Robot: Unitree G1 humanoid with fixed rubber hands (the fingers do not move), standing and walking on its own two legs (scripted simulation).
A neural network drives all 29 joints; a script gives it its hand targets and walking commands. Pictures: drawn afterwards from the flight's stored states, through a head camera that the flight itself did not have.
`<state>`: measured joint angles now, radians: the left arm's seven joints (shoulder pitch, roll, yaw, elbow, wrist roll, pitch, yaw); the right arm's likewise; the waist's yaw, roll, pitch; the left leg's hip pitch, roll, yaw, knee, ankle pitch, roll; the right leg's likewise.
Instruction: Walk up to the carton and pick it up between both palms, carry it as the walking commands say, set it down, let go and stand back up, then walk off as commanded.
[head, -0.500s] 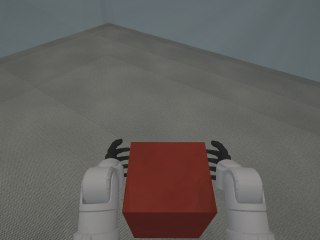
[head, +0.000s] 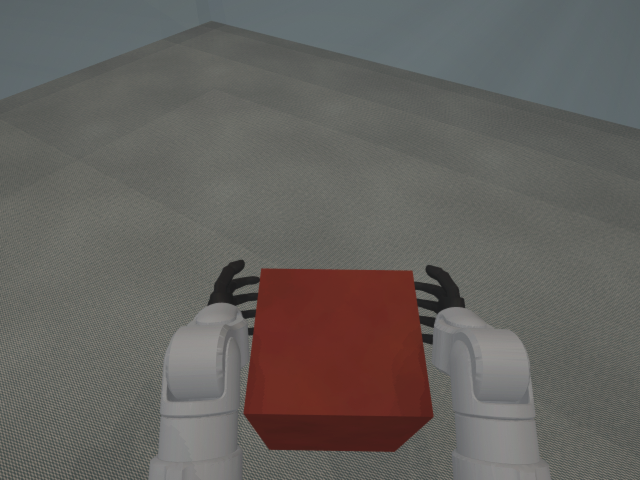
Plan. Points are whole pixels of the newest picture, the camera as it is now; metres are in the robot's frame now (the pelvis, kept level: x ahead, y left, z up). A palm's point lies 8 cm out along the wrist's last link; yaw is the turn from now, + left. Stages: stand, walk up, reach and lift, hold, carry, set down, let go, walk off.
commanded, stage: carry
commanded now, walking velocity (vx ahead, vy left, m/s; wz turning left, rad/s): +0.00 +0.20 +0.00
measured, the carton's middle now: (334, 368) +0.28 -0.01 +0.00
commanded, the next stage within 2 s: none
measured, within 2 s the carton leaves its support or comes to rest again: neither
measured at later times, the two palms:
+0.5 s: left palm (63, 393) +0.23 +0.27 +0.09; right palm (319, 385) +0.22 +0.01 +0.09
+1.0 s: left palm out of the picture +0.18 +0.32 +0.10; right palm (262, 435) +0.18 +0.06 +0.09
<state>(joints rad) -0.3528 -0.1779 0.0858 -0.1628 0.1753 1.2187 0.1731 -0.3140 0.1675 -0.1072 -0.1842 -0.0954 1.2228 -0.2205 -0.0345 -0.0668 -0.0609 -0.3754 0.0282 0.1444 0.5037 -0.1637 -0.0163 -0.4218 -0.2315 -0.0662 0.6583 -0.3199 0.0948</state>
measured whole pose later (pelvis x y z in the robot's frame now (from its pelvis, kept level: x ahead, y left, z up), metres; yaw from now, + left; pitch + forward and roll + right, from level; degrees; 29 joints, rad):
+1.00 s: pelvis -0.11 +0.19 +0.00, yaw +1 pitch +1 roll -1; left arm -0.38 -0.19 0.08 -0.08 0.13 1.23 0.25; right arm -0.34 0.17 -0.13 -0.13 -0.12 1.26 -0.24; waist 0.01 0.00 -0.06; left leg -0.43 -0.01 0.18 0.55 -0.20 0.00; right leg -0.34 -0.11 -0.10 0.58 -0.24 0.06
